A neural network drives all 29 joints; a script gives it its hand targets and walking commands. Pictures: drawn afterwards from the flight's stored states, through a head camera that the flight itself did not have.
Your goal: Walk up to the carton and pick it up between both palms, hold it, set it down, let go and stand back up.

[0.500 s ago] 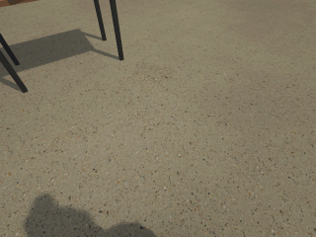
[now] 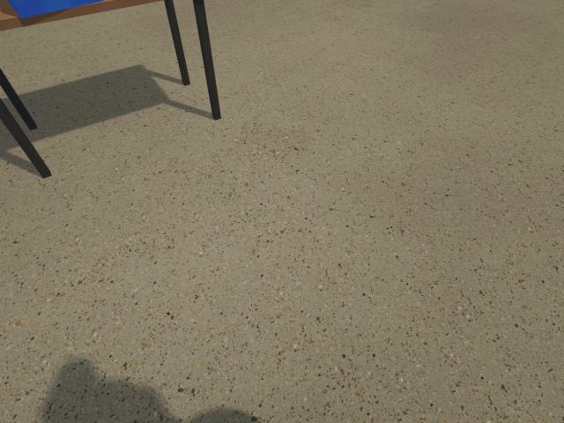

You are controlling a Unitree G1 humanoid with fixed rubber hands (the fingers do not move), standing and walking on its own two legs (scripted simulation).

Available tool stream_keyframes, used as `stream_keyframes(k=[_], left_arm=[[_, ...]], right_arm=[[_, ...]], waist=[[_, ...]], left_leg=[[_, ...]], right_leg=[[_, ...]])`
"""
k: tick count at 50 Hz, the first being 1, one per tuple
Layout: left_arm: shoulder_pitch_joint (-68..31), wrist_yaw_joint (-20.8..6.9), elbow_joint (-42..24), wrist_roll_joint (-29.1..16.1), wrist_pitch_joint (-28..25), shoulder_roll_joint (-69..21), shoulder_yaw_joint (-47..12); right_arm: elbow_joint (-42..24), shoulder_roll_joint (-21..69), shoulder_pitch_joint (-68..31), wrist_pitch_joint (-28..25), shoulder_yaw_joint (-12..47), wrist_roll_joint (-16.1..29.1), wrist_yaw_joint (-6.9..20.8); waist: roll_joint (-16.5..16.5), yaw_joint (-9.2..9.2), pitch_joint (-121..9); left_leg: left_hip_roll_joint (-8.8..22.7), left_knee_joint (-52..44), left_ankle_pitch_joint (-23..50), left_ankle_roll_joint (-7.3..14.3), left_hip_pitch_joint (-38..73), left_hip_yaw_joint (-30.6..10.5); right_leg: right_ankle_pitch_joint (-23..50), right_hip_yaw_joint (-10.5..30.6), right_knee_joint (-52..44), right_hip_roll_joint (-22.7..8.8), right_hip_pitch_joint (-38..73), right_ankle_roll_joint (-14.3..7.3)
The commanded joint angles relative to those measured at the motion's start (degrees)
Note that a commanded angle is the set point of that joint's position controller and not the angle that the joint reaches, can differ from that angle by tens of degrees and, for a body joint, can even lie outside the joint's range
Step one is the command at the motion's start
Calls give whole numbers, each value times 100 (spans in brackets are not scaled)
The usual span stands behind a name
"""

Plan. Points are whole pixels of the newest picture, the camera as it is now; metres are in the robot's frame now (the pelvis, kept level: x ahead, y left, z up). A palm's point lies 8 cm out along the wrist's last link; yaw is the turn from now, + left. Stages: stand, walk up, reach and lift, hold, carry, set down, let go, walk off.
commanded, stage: stand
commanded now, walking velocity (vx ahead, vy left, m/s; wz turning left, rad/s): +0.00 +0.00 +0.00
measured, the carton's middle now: out of the picture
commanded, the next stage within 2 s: walk up in 1.68 s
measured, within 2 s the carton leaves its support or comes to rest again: neither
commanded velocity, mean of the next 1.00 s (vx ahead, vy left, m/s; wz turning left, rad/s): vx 0.00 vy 0.00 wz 0.00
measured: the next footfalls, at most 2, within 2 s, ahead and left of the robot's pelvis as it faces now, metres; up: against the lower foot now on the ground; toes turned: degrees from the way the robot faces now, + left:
none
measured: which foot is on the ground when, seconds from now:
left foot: down 0.00-1.00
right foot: down 0.00-1.00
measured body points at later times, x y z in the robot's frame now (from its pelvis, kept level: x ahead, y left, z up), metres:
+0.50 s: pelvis +0.00 +0.01 +0.00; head +0.00 +0.01 +0.45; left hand -0.03 +0.20 -0.17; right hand -0.03 -0.19 -0.16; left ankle -0.01 +0.12 -0.74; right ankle -0.01 -0.12 -0.74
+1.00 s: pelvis -0.01 +0.01 +0.00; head +0.00 +0.02 +0.45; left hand -0.04 +0.20 -0.17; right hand -0.03 -0.18 -0.16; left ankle -0.01 +0.12 -0.74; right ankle -0.01 -0.12 -0.74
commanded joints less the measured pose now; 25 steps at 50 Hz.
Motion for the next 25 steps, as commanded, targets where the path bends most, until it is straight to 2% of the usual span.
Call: stream_keyframes(k=[1,5,9,13,25], left_arm=[[427,24,-72,-5,-67,408,31],[450,32,45,-8,-45,319,-10],[465,39,114,4,-48,398,-11],[486,31,174,-13,-45,299,-46],[528,35,259,-14,-27,289,-70]], right_arm=[[-74,-450,420,-79,-29,-4,-23],[-2,-436,450,-80,-2,-4,-34],[78,-400,503,-80,27,-15,-30],[119,-357,514,-82,56,-8,-26],[176,-371,621,-77,95,0,-38]], waist=[[153,-10,240],[66,-8,309],[154,-8,296],[62,-3,343],[91,-18,426]], left_leg=[[382,-636,1167,205,-189,-396],[393,-667,1126,207,-189,-405],[392,-709,1109,201,-175,-410],[405,-702,1119,204,-171,-426],[405,-800,969,216,-226,-453]], right_leg=[[1167,339,-667,-353,-174,-217],[1123,332,-703,-352,-196,-188],[1081,348,-709,-378,-142,-193],[1094,325,-743,-359,-162,-180],[968,338,-790,-383,-197,-147]])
